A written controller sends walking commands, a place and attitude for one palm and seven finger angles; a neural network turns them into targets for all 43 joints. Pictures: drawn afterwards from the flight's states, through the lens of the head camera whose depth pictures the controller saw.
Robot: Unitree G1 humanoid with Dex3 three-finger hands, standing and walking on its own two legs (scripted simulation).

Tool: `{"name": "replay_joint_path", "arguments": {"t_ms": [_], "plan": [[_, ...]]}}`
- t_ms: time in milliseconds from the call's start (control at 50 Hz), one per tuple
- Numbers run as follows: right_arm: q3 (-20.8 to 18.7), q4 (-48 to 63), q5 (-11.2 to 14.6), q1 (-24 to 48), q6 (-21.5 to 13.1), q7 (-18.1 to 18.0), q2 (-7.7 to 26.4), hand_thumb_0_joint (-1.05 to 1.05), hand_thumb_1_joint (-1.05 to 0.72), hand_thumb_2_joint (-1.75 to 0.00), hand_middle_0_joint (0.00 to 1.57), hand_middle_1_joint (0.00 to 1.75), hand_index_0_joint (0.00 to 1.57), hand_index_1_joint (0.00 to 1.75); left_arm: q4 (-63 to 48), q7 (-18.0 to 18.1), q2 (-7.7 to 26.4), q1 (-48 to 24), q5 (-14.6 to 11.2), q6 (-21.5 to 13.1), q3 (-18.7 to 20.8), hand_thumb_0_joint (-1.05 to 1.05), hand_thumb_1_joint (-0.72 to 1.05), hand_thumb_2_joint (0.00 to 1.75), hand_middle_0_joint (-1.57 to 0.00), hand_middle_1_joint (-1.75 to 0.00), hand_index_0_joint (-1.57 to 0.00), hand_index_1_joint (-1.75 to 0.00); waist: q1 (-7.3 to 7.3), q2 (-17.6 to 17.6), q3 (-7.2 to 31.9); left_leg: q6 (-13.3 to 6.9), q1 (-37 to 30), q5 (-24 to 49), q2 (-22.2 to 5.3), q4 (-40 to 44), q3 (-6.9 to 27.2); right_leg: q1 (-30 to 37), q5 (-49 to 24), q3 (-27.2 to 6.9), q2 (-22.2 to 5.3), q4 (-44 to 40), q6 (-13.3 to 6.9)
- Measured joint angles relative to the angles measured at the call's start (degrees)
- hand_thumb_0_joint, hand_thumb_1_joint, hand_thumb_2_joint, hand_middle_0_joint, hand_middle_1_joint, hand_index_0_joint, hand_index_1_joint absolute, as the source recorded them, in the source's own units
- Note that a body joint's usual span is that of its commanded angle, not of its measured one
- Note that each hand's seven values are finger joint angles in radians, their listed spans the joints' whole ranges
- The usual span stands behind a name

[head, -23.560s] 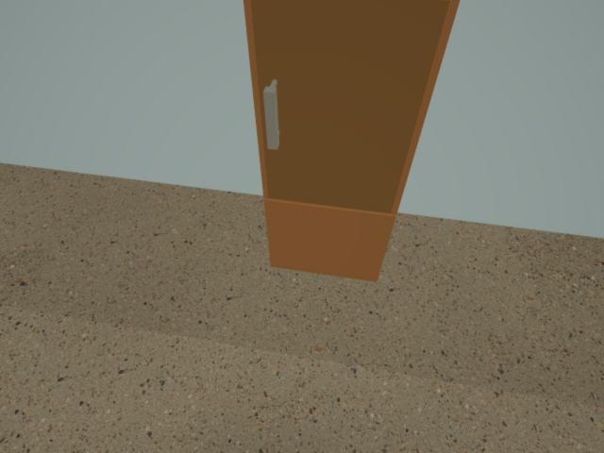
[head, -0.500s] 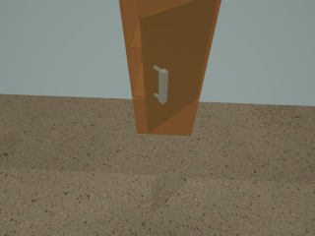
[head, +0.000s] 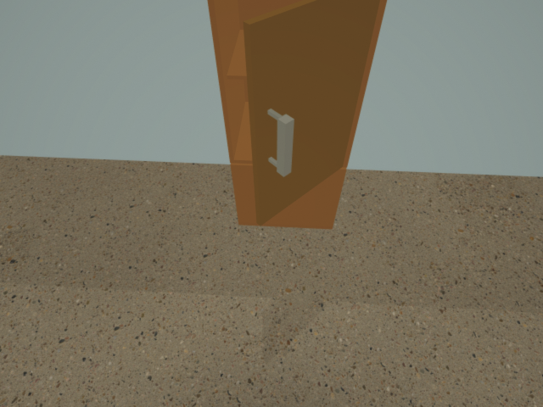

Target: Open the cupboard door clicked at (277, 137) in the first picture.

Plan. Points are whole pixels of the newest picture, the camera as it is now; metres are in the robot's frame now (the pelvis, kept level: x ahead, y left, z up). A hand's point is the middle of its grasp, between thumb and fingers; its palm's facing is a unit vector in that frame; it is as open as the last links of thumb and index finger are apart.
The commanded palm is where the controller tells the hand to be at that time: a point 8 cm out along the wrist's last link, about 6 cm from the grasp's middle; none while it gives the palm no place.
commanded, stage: look to check the result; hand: left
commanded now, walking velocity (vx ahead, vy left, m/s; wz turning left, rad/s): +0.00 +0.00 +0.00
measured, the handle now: (278, 143) +0.67 +0.02 -0.03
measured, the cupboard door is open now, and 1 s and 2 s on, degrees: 45 45 45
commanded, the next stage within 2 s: walk to a spot facing it in 0.16 s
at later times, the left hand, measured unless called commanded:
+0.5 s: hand out of the picture +0.07 +0.21 -0.17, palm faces -0.05 -0.96 -0.28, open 7.4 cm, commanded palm none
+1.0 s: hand out of the picture +0.10 +0.15 -0.17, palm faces -0.29 -0.92 -0.26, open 7.4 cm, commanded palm none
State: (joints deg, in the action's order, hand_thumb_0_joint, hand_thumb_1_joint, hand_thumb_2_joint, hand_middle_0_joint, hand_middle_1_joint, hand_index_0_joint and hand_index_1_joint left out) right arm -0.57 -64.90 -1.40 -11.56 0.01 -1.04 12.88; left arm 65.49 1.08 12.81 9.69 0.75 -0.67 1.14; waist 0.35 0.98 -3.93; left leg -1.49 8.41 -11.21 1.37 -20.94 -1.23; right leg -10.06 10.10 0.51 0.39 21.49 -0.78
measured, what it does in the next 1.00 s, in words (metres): lifts its left foot, turning right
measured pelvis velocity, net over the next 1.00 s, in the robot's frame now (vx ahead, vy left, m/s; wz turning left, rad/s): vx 0.00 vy -0.02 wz -0.38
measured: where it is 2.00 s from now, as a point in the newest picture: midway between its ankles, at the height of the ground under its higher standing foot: outside the picture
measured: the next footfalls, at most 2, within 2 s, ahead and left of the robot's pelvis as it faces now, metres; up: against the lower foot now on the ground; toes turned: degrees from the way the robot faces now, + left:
left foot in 1.10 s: +0.10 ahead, +0.11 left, +0.00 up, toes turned -28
right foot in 1.36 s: -0.02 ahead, -0.16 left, +0.00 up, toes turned -35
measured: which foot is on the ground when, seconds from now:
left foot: down 0.00-0.66, up 0.68-1.00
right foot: down 0.00-1.00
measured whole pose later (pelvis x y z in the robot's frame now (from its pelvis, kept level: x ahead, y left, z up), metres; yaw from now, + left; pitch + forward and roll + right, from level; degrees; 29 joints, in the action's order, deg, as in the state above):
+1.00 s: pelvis +0.00 -0.02 +0.00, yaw -22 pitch +2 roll +2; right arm -3.3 -51.8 -0.2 -3.4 2.7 -1.8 12.0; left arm 54.5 0.7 11.4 13.2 1.8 2.4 4.7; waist -2.5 -1.8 -6.4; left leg 2.9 22.2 -25.3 -0.4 -47.6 2.1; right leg -17.1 9.3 -11.8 6.1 25.6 -3.0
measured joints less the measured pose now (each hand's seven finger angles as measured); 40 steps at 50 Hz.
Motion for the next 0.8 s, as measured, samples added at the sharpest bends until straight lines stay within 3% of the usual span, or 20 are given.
{"name": "replay_joint_path", "arguments": {"t_ms": [380,520,600,640,680,720,760,800], "plan": [[-0.04,0.81,-0.06,3.6,0.06,-0.01,2.26,0.0,-0.91,-0.89,0.2,0.3,0.2,0.29,-0.79,-0.06,1.82,-2.38,0.01,0.23,0.13,0.0,0.91,0.9,-0.2,-0.3,-0.2,-0.3,-0.52,-0.06,0.28,0.29,-1.07,-0.34,-0.4,1.08,-0.66,0.62,0.18,-0.68,0.43,-0.79,-0.1],[-1.0,4.94,-0.16,3.08,1.21,-0.65,0.1,0.0,-0.91,-0.89,0.2,0.3,0.2,0.29,-4.08,-0.7,0.91,-0.46,0.4,2.85,1.38,0.0,0.91,0.9,-0.2,-0.3,-0.2,-0.3,-0.97,-1.03,-0.86,0.42,1.39,-3.85,-1.44,-4.36,-4.8,-4.67,3.22,-4.51,1.69,7.4,-0.37],[-1.58,6.76,-0.53,2.01,1.43,-0.81,-0.58,0.0,-0.9,-0.89,0.2,0.3,0.2,0.3,-6.47,-1.32,0.08,0.16,0.47,4.08,2.16,0.0,0.91,0.9,-0.2,-0.3,-0.2,-0.3,-1.48,-1.09,-2.53,0.68,2.01,-5.99,-2.35,-7.76,-7.45,-9.24,11.87,-2.7,0.94,19.69,-0.09],[-1.81,7.17,-0.68,1.44,1.68,-0.84,-0.38,0.0,-0.9,-0.89,0.2,0.3,0.2,0.3,-7.68,-1.64,-0.65,0.57,0.49,4.09,2.45,0.0,0.91,0.9,-0.2,-0.3,-0.2,-0.3,-1.69,0.03,-3.19,1.39,2.47,-7.46,-3.69,-10.23,-8.15,-8.69,11.78,-1.15,0.43,19.41,-0.08],[-2.16,7.53,-0.2,1.22,2.41,-0.67,-0.33,0.0,-0.9,-0.89,0.2,0.3,0.2,0.3,-9.01,-1.62,-0.83,1.51,0.79,3.13,2.74,0.0,0.91,0.9,-0.2,-0.3,-0.2,-0.3,-1.82,0.39,-3.12,2.45,5.18,-11.31,-4.76,-16.27,-8.01,-7.97,6.84,-1.35,0.73,15.92,-1.42],[-2.66,7.72,0.23,2.12,3.48,-0.54,0.06,0.0,-0.9,-0.89,0.2,0.3,0.2,0.3,-9.47,-1.13,-1.51,1.57,0.69,2.6,2.76,0.0,0.91,0.9,-0.2,-0.3,-0.2,-0.3,-1.56,1.18,-3.96,2.96,9.83,-17.03,-4.1,-27.66,-3.86,-8.24,7.65,-1.28,1.96,15.91,-2.6],[-2.91,8.1,0.37,3.32,4.0,-0.48,0.27,0.01,-0.91,-0.89,0.2,0.3,0.2,0.29,-9.85,-0.51,-2.09,1.93,0.62,2.51,2.89,0.0,0.91,0.9,-0.2,-0.3,-0.2,-0.3,-1.72,1.04,-4.43,3.38,13.81,-16.99,-3.08,-36.57,-1.05,-7.87,6.59,-2.34,2.91,13.41,-3.1],[-2.96,8.95,0.45,4.34,3.88,-0.48,0.22,0.01,-0.91,-0.89,0.2,0.3,0.2,0.29,-9.95,-0.09,-2.38,2.52,0.59,2.49,2.94,0.0,0.91,0.9,-0.2,-0.3,-0.2,-0.3,-1.92,0.27,-4.41,3.95,15.93,-15.54,-2.62,-39.7,0.19,-7.38,4.38,-4.09,3.53,10.34,-3.08]]}}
